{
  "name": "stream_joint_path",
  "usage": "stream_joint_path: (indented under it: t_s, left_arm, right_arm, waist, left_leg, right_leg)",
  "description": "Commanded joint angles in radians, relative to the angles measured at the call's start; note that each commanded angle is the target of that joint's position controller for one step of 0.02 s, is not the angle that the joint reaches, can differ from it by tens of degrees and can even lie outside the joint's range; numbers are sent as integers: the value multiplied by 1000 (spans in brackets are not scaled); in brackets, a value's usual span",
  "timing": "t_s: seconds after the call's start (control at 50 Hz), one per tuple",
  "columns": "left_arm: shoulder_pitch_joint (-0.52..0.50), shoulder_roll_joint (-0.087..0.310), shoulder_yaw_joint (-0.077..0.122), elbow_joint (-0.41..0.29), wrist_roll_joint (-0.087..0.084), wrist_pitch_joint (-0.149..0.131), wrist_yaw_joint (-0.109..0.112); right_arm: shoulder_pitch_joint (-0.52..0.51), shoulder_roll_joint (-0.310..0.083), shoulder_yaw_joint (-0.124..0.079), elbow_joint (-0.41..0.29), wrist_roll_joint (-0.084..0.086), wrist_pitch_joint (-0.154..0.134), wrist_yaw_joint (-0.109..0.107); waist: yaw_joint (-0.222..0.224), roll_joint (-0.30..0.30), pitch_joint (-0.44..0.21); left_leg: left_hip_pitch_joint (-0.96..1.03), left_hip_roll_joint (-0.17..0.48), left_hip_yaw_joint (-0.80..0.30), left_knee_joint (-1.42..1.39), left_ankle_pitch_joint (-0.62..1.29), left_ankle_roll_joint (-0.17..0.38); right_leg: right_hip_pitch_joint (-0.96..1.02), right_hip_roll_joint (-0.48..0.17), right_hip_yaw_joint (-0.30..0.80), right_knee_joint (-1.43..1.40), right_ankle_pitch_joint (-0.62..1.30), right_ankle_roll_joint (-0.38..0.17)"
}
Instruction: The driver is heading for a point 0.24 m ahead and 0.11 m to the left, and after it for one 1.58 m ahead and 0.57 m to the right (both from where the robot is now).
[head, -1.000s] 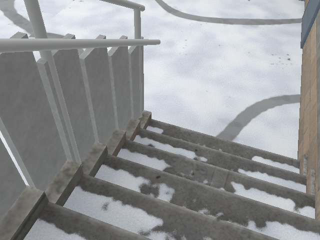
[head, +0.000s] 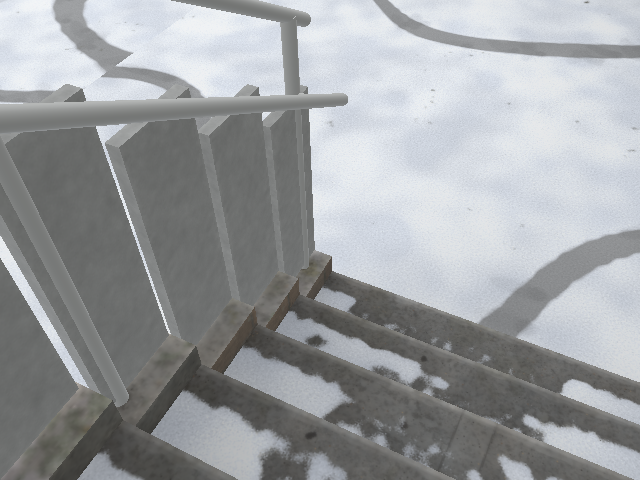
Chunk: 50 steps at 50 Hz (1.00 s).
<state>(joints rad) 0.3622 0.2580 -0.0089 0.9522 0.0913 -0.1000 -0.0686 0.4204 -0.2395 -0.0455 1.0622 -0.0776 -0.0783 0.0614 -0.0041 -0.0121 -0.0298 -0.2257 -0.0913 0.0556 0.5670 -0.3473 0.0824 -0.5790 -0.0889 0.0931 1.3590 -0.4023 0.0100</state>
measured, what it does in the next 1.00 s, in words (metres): goes down, turning right: right foot 0.17 m lower, then left foot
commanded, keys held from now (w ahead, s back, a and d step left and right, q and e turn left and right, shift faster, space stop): w+q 0.06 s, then e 0.94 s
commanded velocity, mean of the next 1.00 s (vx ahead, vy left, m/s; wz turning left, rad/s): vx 0.15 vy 0.00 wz -0.26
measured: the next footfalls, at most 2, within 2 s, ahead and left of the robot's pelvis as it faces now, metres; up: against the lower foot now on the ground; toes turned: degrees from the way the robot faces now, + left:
right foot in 0.22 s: +0.28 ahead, -0.17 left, -0.17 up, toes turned +3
left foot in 0.64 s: +0.37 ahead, +0.03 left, -0.17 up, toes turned -7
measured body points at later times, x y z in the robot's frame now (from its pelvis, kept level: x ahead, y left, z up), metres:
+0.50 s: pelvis +0.23 -0.09 -0.18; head +0.24 -0.10 +0.27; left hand +0.19 +0.14 -0.32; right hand +0.38 -0.30 -0.31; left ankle +0.34 +0.07 -0.80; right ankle +0.24 -0.17 -0.90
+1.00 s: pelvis +0.29 -0.07 -0.16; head +0.31 -0.06 +0.29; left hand +0.50 +0.12 -0.28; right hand +0.29 -0.36 -0.27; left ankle +0.33 +0.03 -0.90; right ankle +0.24 -0.19 -0.82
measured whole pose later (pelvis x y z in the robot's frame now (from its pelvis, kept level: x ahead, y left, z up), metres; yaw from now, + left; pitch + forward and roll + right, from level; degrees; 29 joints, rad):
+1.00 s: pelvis +0.29 -0.07 -0.16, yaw -20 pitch +5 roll +1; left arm 0.24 0.26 0.03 0.76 0.08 -0.02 -0.05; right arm 0.26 -0.23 -0.05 0.78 -0.05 -0.08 -0.03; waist -0.06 -0.04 -0.09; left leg -0.34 0.07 0.22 0.52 -0.27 0.03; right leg -0.64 -0.08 -0.03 1.14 -0.30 0.09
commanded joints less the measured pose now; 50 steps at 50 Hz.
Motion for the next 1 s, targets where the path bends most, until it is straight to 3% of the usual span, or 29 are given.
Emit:
stream_joint_path:
  t_s: [0.02, 0.04, 0.06, 0.1, 0.16, 0.18, 0.2, 0.22, 0.24, 0.26, 0.28, 0.3, 0.32, 0.34, 0.36, 0.4, 0.44, 0.46, 0.52, 0.58, 0.62, 0.66, 0.68, 0.7, 0.72, 0.78, 0.84, 0.9, 1.0]
  left_arm:
    - [93, -11, -10, -63, -1, -10, 16]
    - [174, -16, -23, -49, 3, 1, -1]
    - [94, 8, -18, -77, -13, 1, 9]
    - [39, 34, -15, -79, -22, 13, 12]
    - [0, 86, 22, -81, -2, 23, -3]
    - [75, 96, 38, -49, -2, 20, -9]
    - [192, 154, 73, -9, -2, 13, 2]
    - [333, 115, 57, 53, -107, 10, 23]
    - [331, 198, 62, 74, -97, 13, 25]
    - [449, 364, 113, 41, -47, 6, -41]
    - [338, 306, 124, 13, 2, 5, -51]
    - [202, 272, 105, -26, -7, 10, -48]
    - [138, 162, 69, -28, -28, 4, -46]
    - [41, -21, -1, -29, -39, 16, -52]
    - [-40, -49, -12, -52, -43, 19, -46]
    - [-5, 68, 36, -49, -47, -11, 7]
    - [72, 106, 39, -48, -18, -41, 38]
    - [55, 106, 41, -72, -30, -52, 52]
    - [75, 165, 55, -89, -48, -32, 16]
    - [61, 143, 76, -147, -70, -18, 20]
    - [59, 99, 75, -146, -67, -1, 35]
    - [39, 65, 67, -180, -69, 5, 30]
    - [38, -21, 42, -243, -51, 3, 32]
    - [-68, 35, 65, -270, -54, 18, 59]
    - [-62, 27, 66, -260, -49, 37, 81]
    - [30, 45, 70, -184, -15, 74, 96]
    - [40, 32, 61, -194, -22, 63, 33]
    - [-42, 58, 64, -224, -14, 51, 2]
    - [-200, 16, 38, -284, -5, 76, 39]
  right_arm:
    - [-212, -123, 4, -178, -9, -40, 9]
    - [-190, -136, -1, -204, -27, -65, 8]
    - [-151, -79, 14, -203, -40, -92, -3]
    - [-74, -113, 11, -189, -9, -93, -32]
    - [37, -90, 35, -179, 3, -59, -23]
    - [23, -89, 40, -177, 29, -42, -13]
    - [-5, -147, 30, -185, 20, -29, 11]
    - [-28, -174, -28, -156, 119, 33, -77]
    - [181, -87, -30, -184, 171, 64, -95]
    - [316, 32, 47, -199, 3, 21, 28]
    - [74, -94, -3, -242, 30, 8, 31]
    - [-36, -84, 14, -306, 59, 3, 15]
    - [-63, -51, 24, -316, 66, 2, -9]
    - [-45, 0, 55, -294, 47, 6, -23]
    - [-21, 53, 79, -270, 21, 18, -11]
    - [20, 21, 74, -260, -15, 31, -1]
    - [-83, -4, 74, -281, 10, 26, -3]
    - [-145, -34, 65, -276, 8, 27, -8]
    - [-239, -68, 50, -279, -5, 47, -24]
    - [-379, -68, 44, -355, 21, 46, -80]
    - [-343, -36, 47, -365, 52, 43, -94]
    - [-205, -108, 18, -340, 78, 21, -105]
    - [-79, -184, -11, -332, 42, 11, -103]
    - [45, -163, -25, -313, -32, 6, -90]
    - [19, -153, -31, -294, -45, -3, -86]
    - [-200, -16, -3, -357, 54, 8, -57]
    - [-278, -73, -17, -390, 26, 8, -64]
    - [-276, -111, -27, -381, 33, 1, -67]
    - [-101, -182, -63, -302, 18, -24, -104]
  waist:
    - [140, 93, 110]
    - [133, 34, 79]
    - [75, -67, 69]
    - [24, -4, 91]
    - [10, 59, 107]
    - [51, 28, 111]
    - [108, -3, 75]
    - [177, -36, -81]
    - [4, -349, -232]
    - [91, -511, -517]
    - [127, -134, -248]
    - [98, -43, -188]
    - [45, 3, -46]
    - [-59, 42, 26]
    - [-117, -11, 83]
    - [-67, -79, 39]
    - [-14, -24, -14]
    - [6, 12, -49]
    - [27, -133, 14]
    - [98, -139, -38]
    - [67, -100, -55]
    - [13, 27, -189]
    - [-21, 261, -297]
    - [-139, 236, -237]
    - [-88, 31, -98]
    - [11, 61, -83]
    - [38, 50, -89]
    - [8, 87, -72]
    - [-89, 134, -58]
  left_leg:
    - [-725, 185, -132, -122, 418, 258]
    - [-717, 146, -109, -27, 417, 229]
    - [-630, 146, -152, 42, 281, 167]
    - [-507, 103, -121, 196, 54, 90]
    - [-388, 178, -193, 441, 182, 31]
    - [-321, 200, -212, 519, 274, 1]
    - [-297, 187, -199, 657, 362, -29]
    - [-188, 27, 17, 1044, 156, 14]
    - [-656, -98, 43, 1571, -677, -73]
    - [-822, -71, -184, 1782, -605, -132]
    - [-1053, -18, -126, 1789, -503, -147]
    - [-1136, 80, -127, 1743, -431, -161]
    - [-1089, 157, -185, 1515, -305, -161]
    - [-872, 226, -262, 1315, -183, -134]
    - [-653, 226, -193, 1240, -110, -143]
    - [-658, 191, -94, 1091, 150, -158]
    - [-635, 199, -56, 916, 305, -192]
    - [-522, 208, -45, 585, 361, -200]
    - [-352, 147, -7, 493, 240, -166]
    - [-443, 89, -46, 243, 5, -162]
    - [-413, 88, -82, 68, 123, -112]
    - [50, 180, -116, 11, 540, 67]
    - [399, 403, -398, -76, 797, 344]
    - [455, 560, -638, -192, 778, 467]
    - [318, 570, -555, -191, 754, 399]
    - [40, 399, -231, -207, 660, 246]
    - [-158, 320, -47, -223, 549, 211]
    - [-106, 322, 22, -237, 365, 174]
    - [46, 482, -92, -187, 419, 166]
  right_leg:
    - [414, 37, -150, -266, 413, -33]
    - [408, 30, -133, -268, 555, -37]
    - [323, -30, 18, -490, 781, -29]
    - [334, -14, -32, -773, 971, -4]
    - [354, -2, -97, -841, 884, 29]
    - [393, -2, -117, -976, 890, 14]
    - [531, 38, -155, -1001, 848, -20]
    - [611, 23, -187, -1084, 1205, -46]
    - [1119, -212, 60, -639, 1841, -170]
    - [1332, -338, 437, -672, 1774, -536]
    - [1133, -332, 417, -700, 1619, -505]
    - [957, -399, 454, -740, 1245, -468]
    - [657, -372, 489, -782, 1075, -436]
    - [311, -306, 404, -853, 886, -363]
    - [48, -195, 283, -921, 831, -327]
    - [-6, -30, 187, -894, 609, -314]
    - [11, -19, 204, -808, 654, -311]
    - [24, -1, 144, -840, 616, -285]
    - [-22, -64, 347, -933, 260, -316]
    - [307, -114, 492, -896, 449, -389]
    - [426, -135, 553, -851, 629, -381]
    - [222, -24, 422, -723, 599, -272]
    - [-108, 177, 175, -506, 174, -112]
    - [-359, 271, 94, -239, -348, -37]
    - [-426, 209, 114, -58, -267, -11]
    - [-280, 148, 64, 96, 17, 59]
    - [-154, 155, -34, 242, 186, 67]
    - [-146, 68, -91, 30, 216, 83]
    - [-89, -15, -164, -390, 41, 67]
